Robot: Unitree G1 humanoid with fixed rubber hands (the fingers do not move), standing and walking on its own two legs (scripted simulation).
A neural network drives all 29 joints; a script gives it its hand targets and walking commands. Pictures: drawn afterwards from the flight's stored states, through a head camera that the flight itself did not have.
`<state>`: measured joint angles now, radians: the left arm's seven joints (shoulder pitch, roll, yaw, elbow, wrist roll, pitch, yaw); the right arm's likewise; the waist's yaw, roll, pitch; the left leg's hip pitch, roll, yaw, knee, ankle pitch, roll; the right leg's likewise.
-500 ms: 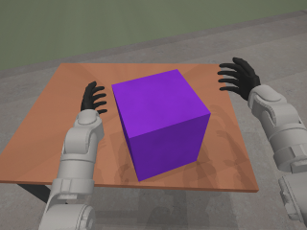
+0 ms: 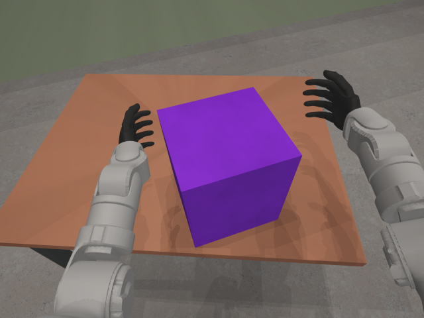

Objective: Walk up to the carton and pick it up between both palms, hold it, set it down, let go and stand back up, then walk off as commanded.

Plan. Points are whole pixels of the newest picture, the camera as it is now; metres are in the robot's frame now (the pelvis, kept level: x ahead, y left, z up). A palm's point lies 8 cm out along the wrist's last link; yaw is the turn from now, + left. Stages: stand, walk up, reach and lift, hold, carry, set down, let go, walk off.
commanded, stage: reach and lift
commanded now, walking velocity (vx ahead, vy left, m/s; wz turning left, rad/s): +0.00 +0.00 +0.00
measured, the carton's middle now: (223, 170) +0.42 +0.04 +0.00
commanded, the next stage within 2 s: none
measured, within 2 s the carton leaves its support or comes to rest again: neither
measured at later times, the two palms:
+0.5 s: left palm (138, 175) +0.37 +0.22 +0.02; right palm (327, 142) +0.46 -0.17 +0.07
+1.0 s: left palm (147, 175) +0.38 +0.20 +0.02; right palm (306, 143) +0.46 -0.13 +0.06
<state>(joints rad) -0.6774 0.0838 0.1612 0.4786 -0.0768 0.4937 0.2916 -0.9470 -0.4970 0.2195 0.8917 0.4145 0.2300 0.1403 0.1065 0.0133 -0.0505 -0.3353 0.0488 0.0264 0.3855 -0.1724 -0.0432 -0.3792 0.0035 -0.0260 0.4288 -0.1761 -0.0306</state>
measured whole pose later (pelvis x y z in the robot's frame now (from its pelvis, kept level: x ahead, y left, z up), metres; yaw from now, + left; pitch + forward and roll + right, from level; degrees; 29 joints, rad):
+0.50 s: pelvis -0.01 +0.00 -0.01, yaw +0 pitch +19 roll +0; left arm -0.67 0.08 0.16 0.93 -0.08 -0.06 0.26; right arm -0.93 -0.41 0.22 1.16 0.41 -0.11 0.14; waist 0.12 0.01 -0.18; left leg -0.62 0.06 0.02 0.48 -0.18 -0.04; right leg -0.64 0.01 -0.03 0.48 -0.16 -0.03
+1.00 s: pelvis +0.00 +0.00 -0.01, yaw -1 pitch +21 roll +0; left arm -0.67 0.04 0.16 0.93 -0.10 -0.11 0.27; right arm -0.93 -0.29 0.17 1.16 0.36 -0.16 0.10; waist 0.12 0.01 -0.21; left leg -0.66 0.07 0.02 0.49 -0.19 -0.04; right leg -0.68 0.02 -0.03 0.48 -0.16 -0.03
